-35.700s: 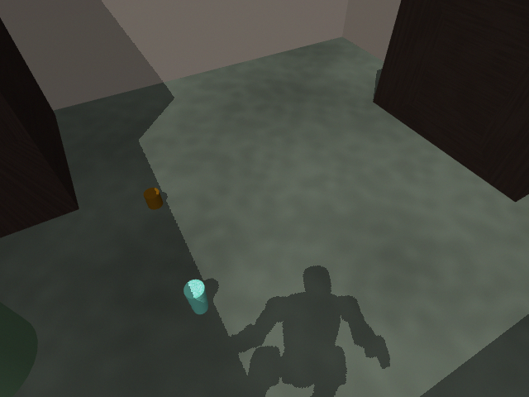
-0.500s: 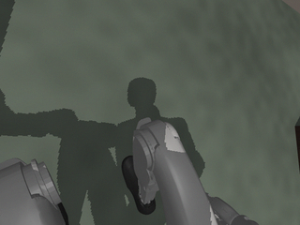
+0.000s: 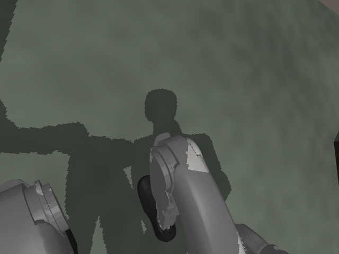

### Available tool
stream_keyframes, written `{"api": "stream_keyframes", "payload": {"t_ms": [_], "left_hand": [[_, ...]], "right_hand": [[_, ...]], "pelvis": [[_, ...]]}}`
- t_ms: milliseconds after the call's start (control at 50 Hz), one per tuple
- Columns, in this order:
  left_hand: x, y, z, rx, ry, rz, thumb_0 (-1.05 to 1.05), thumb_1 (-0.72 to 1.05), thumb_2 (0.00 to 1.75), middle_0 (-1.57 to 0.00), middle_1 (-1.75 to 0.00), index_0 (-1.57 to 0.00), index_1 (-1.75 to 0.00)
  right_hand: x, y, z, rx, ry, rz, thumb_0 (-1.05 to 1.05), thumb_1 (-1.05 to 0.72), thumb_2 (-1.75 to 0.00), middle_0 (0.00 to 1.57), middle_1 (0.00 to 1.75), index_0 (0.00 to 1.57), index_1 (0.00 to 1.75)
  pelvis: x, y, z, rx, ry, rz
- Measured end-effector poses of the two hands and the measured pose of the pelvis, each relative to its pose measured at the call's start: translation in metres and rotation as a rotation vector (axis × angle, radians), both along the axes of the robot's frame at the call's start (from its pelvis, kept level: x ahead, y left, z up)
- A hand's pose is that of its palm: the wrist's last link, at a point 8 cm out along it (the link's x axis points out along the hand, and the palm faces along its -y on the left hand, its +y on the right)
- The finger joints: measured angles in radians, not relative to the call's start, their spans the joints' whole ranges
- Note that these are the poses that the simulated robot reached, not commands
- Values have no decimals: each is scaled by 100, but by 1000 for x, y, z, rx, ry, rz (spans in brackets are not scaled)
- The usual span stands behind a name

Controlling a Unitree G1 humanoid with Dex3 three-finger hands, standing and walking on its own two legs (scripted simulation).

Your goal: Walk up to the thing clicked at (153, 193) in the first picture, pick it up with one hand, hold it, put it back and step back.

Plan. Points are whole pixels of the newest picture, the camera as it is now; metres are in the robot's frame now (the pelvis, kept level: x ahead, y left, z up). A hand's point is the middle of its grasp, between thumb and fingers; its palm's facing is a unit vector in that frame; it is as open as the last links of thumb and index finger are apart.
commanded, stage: close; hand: left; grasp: from above
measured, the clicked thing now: out of the picture +0.44 +0.34 -0.26
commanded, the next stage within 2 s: settle in 0.40 s
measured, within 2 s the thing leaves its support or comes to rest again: leaves its support in 0.82 s
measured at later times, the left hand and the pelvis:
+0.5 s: hand out of the picture +0.43 +0.33 -0.23, palm faces -0.45 -0.15 -0.88, open 10.7 cm; pelvis +0.00 +0.00 +0.00, yaw +0 degrees
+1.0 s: hand out of the picture +0.44 +0.35 -0.19, palm faces -0.37 -0.13 -0.92, open 10.0 cm; pelvis +0.01 +0.00 +0.01, yaw +2 degrees
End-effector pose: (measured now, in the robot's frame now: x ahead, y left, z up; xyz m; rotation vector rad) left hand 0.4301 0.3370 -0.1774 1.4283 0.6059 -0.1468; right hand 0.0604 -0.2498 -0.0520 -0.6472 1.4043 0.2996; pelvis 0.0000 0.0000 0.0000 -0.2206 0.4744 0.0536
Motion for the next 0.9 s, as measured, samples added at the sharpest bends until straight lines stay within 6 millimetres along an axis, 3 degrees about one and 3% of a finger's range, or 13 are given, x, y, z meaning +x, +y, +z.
{"api": "stream_keyframes", "payload": {"t_ms": [660,800,900], "left_hand": [[3,1,3,3,4,-5,0,-11,81,-57,-86,-53,-86],[6,3,8,9,-21,-5,0,-7,76,-57,-85,-56,-86],[9,5,23,18,-68,-13,0,-4,73,-57,-85,-56,-84]], "right_hand": [[0,0,3,-7,-6,3,0,-91,-90,20,30,20,30],[1,-3,3,-14,-7,-23,0,-92,-90,20,30,20,30],[7,-5,0,-9,-10,-58,0,-92,-90,20,30,20,30]], "pelvis": [[0,0,2,-3,1,-1],[2,0,2,-3,17,3],[4,0,4,1,46,9]]}}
